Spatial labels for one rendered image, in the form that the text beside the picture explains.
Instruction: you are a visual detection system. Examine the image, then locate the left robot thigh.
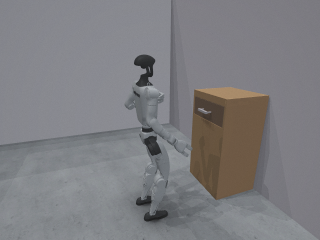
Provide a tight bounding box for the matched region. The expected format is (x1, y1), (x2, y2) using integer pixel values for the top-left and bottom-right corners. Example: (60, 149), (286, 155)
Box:
(139, 134), (157, 175)

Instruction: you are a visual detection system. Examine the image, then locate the robot right forearm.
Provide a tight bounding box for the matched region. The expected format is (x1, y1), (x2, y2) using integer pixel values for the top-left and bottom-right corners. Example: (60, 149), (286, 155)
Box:
(150, 118), (178, 146)

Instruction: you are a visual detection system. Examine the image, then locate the robot left hand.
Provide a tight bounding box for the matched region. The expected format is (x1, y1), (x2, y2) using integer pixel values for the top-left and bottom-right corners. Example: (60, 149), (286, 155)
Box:
(158, 91), (165, 104)

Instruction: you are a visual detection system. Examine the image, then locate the robot right upper arm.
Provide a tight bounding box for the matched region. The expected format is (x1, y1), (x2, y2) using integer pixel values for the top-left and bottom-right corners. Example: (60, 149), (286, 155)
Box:
(145, 86), (159, 128)

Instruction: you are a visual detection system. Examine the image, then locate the handle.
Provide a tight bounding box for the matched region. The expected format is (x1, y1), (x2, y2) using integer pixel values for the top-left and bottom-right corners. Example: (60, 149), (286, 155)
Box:
(198, 108), (211, 114)

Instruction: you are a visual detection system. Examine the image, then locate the robot right foot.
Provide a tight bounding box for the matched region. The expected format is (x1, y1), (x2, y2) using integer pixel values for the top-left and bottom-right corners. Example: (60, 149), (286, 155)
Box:
(144, 210), (168, 222)

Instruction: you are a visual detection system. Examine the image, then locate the robot left upper arm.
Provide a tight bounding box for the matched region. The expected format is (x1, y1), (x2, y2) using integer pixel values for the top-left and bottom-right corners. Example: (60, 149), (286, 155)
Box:
(124, 80), (138, 110)

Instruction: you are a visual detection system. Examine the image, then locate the drawer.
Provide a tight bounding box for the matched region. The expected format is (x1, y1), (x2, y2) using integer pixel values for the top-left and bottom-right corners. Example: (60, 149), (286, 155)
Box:
(194, 96), (225, 128)

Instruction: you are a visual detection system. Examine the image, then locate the robot right hand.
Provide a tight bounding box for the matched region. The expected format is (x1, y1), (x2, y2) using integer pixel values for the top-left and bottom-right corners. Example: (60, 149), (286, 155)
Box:
(174, 139), (193, 157)

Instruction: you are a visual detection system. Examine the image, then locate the cabinet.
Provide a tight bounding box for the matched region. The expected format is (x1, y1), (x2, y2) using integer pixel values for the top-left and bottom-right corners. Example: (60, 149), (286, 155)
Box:
(190, 87), (269, 200)

